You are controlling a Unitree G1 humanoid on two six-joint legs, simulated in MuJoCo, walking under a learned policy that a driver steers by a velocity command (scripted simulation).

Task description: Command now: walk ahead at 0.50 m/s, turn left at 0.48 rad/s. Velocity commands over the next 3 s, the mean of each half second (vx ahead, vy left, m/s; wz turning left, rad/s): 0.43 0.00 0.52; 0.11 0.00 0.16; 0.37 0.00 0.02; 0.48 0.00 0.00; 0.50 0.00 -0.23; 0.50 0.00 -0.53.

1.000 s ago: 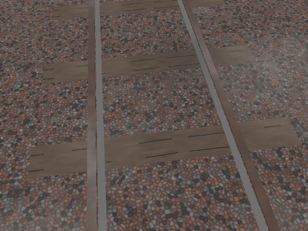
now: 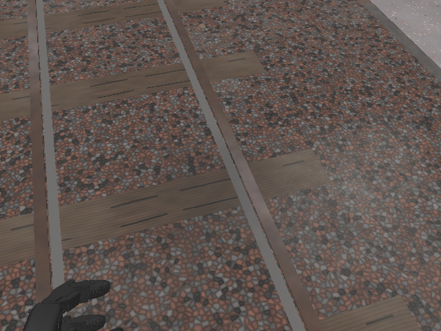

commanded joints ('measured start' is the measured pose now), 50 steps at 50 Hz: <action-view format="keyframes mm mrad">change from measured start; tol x32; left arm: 1 178 172 70 -28 9 -23 16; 50 205 173 39 152 14 91 38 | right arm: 1 -75 -106 -20 -88 -9 -11 -3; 50 -262 -69 2 -105 -35 23 6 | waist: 1 181 108 -119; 3 163 -370 -305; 20 163 -52 28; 27 28 161 -546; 50 116 -202 40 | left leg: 1 -199 148 -158 152 237 78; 4 -728 89 30 817 -205 -11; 15 -630 204 129 484 275 -58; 23 -294 64 254 159 281 38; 26 445 499 -353 168 1160 357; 33 -236 297 -17 -91 627 236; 50 -285 14 252 229 -97 -1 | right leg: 1 426 -87 44 -30 -42 -77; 3 811 -457 675 -126 -341 -282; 9 376 -258 158 -260 -71 -199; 23 440 -241 -218 13 624 -114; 25 182 -139 -263 471 210 -27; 26 -147 2 -170 857 -704 37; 27 -113 -18 9 932 -677 30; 45 332 -183 49 -34 27 -49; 50 111 -213 173 -212 -699 -131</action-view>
